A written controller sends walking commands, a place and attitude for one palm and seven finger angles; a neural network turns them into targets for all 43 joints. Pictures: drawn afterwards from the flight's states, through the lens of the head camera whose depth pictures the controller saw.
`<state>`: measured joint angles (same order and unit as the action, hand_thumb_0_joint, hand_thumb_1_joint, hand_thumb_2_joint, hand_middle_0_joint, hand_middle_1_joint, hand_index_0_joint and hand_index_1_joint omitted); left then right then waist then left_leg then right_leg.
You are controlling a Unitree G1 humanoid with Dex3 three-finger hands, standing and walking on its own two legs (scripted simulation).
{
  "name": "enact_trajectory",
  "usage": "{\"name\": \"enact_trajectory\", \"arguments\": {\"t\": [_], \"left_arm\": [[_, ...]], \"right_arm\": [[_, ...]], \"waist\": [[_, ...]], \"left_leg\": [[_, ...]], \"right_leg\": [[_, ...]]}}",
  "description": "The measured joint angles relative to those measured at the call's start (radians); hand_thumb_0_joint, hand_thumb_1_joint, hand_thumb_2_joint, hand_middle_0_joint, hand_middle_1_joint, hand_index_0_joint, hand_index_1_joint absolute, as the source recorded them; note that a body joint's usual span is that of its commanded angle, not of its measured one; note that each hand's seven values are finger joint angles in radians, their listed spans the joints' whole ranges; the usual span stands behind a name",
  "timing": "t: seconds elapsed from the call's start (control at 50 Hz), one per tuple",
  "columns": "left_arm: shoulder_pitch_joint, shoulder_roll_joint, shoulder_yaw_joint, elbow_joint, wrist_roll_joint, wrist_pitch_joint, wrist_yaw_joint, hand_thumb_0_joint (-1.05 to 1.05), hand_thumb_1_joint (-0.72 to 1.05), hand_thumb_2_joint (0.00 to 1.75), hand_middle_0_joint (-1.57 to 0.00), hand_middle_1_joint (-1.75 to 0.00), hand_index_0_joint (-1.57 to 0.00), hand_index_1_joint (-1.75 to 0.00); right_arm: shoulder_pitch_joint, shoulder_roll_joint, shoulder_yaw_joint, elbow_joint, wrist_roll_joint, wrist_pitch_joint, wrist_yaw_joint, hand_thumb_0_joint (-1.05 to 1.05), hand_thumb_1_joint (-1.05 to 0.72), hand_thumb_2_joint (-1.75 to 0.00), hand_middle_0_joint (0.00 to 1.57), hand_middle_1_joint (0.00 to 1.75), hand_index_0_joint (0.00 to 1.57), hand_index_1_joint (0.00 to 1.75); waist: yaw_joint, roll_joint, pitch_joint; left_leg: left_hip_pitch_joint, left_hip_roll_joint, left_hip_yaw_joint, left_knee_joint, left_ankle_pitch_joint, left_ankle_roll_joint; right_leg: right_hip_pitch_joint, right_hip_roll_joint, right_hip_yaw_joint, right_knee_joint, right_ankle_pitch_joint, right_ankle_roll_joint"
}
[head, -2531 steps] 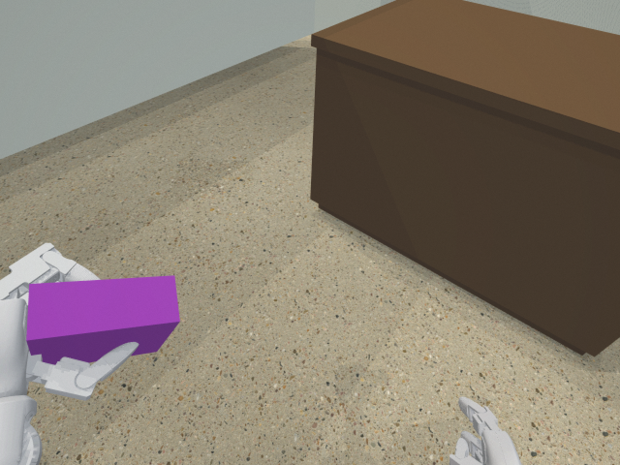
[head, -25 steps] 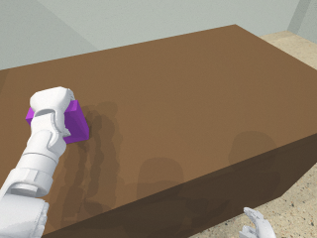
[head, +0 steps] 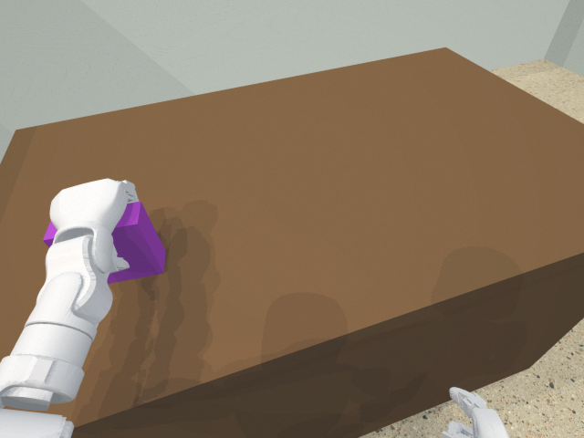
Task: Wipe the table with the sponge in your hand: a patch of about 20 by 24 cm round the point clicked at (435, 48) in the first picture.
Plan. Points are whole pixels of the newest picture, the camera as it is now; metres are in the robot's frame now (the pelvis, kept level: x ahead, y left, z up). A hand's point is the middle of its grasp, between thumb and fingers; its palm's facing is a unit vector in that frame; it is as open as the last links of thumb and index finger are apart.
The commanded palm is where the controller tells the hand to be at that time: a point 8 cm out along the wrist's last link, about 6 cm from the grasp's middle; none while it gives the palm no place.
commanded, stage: wipe back along the first lane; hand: left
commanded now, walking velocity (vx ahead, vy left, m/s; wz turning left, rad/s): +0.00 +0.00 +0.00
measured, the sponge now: (116, 253) +0.34 +0.30 +0.08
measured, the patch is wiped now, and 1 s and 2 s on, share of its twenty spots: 1.00 1.00 1.00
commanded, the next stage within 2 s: lift the sponge slowly off the table in 1.32 s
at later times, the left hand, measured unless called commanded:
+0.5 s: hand (109, 261) +0.30 +0.28 +0.12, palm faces +0.03 -0.04 -1.00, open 9.2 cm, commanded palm +0.26 +0.27 +0.15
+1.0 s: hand (100, 290) +0.25 +0.27 +0.12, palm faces +0.11 -0.07 -0.99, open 9.2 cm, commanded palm +0.21 +0.25 +0.14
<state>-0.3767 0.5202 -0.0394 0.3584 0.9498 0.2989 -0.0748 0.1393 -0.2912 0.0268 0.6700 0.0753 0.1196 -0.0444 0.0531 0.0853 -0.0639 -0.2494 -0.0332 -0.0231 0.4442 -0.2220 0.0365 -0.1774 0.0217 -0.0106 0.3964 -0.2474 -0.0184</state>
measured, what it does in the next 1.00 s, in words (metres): stands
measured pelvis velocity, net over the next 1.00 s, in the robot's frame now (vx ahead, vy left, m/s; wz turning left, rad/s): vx -0.01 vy -0.01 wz -0.03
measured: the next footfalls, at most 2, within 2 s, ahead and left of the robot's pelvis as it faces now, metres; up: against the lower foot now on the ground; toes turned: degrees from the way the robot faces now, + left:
none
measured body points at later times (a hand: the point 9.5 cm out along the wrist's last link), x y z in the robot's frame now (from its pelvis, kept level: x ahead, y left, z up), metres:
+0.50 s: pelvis -0.02 -0.02 +0.00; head -0.05 -0.05 +0.45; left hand +0.29 +0.28 +0.17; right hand +0.20 -0.24 -0.09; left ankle +0.00 +0.10 -0.74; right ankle -0.03 -0.11 -0.74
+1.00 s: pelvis -0.01 -0.01 -0.01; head -0.05 -0.05 +0.44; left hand +0.24 +0.27 +0.17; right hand +0.21 -0.24 -0.09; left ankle +0.00 +0.10 -0.74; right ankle -0.03 -0.11 -0.74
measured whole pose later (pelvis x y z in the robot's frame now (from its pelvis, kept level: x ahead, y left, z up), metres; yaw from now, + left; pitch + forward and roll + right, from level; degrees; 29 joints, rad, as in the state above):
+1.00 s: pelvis -0.01 -0.01 -0.01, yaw -2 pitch -2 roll +0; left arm 0.03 0.49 -0.04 -0.10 0.91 0.44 -0.03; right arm 0.06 -0.29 0.04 0.64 0.08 0.10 -0.03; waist 0.09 0.11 -0.07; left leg -0.23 -0.01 0.00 0.51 -0.25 0.02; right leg -0.18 0.04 0.01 0.49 -0.28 -0.03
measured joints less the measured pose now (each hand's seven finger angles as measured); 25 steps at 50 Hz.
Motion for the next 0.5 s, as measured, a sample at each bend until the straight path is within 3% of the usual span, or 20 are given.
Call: {"name": "enact_trajectory", "arguments": {"t": [0.18,0.5], "left_arm": [[0.069,-0.022,-0.03,-0.077,-0.001,0.045,0.018,-0.03,-0.47,1.12,-0.76,-1.44,-0.83,-1.44],[0.111,-0.023,-0.032,-0.098,0.002,0.062,0.022,-0.02,-0.47,1.12,-0.75,-1.45,-0.82,-1.45]], "right_arm": [[-0.029,0.002,0.001,0.005,0.004,-0.006,-0.001,0.01,-0.91,-0.9,0.2,0.3,0.2,0.3],[-0.074,0.008,0.019,-0.012,0.006,-0.016,-0.01,0.01,-0.91,-0.9,0.2,0.3,0.2,0.3]], "waist": [[0.009,0.011,-0.003],[0.018,0.007,-0.007]], "left_leg": [[0.014,0.003,0.002,0.002,0.008,-0.005],[0.019,0.019,-0.003,0.017,0.011,-0.023]], "right_leg": [[0.006,0.002,0.001,0.017,0.001,-0.004],[0.005,0.019,-0.003,0.041,0.0,-0.021]]}}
